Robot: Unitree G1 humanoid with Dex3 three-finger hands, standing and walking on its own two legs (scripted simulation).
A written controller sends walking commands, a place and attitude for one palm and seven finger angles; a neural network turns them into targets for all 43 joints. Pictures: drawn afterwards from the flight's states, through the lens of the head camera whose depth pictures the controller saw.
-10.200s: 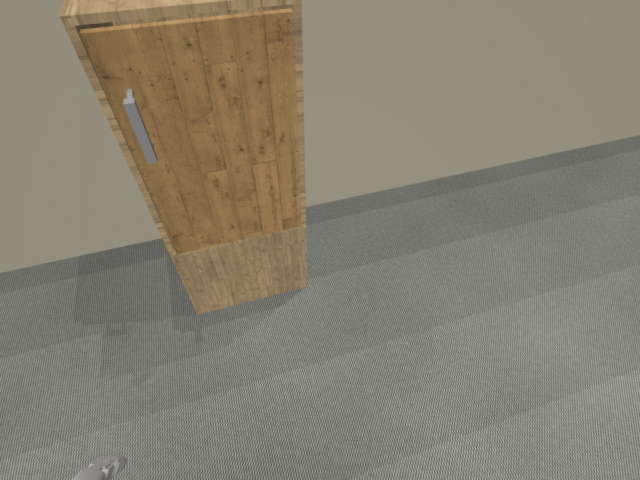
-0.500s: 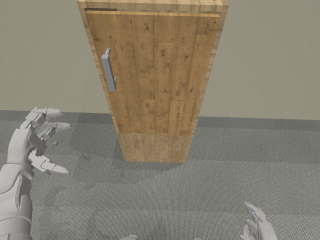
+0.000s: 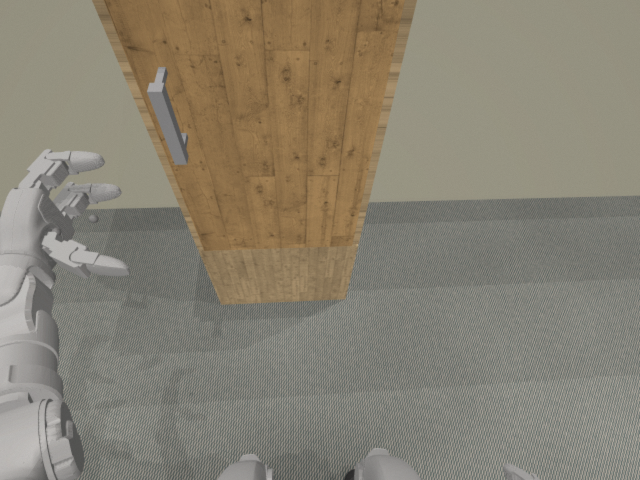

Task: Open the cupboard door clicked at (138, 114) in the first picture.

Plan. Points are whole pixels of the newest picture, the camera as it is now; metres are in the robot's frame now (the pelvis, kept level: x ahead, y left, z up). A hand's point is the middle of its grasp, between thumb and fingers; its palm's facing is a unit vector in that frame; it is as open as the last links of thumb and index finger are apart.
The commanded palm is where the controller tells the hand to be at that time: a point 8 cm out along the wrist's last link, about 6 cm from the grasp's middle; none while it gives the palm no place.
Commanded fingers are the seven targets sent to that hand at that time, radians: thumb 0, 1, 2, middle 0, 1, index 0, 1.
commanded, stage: move the hooked fingers beside the handle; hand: left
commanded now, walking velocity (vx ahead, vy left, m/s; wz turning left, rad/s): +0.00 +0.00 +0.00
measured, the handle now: (171, 118) +0.60 +0.22 +0.07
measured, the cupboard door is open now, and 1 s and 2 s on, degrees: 0 0 0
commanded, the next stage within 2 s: slide the fingers in behind the handle in 1.80 s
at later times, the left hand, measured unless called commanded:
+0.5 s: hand (112, 170) +0.48 +0.28 +0.08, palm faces +0.05 -1.00 -0.01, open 14.0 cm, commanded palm +0.47 +0.32 +0.07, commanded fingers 0.00 -0.50 0.30 -0.30 -1.20 -0.30 -1.20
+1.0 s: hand (129, 129) +0.56 +0.27 +0.08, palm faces +0.06 -1.00 -0.01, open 13.8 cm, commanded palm +0.54 +0.31 +0.07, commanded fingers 0.00 -0.50 0.30 -0.30 -1.20 -0.30 -1.20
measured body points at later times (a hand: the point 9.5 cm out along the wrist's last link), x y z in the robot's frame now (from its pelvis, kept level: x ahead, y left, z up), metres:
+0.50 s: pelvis +0.01 +0.01 -0.01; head +0.12 +0.04 +0.42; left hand +0.47 +0.33 +0.08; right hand +0.03 -0.26 -0.11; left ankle +0.01 +0.11 -0.70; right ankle +0.03 -0.11 -0.70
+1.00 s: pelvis +0.01 +0.02 -0.02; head +0.17 +0.04 +0.40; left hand +0.55 +0.32 +0.08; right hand -0.03 -0.25 -0.11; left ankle +0.01 +0.11 -0.70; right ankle +0.03 -0.11 -0.70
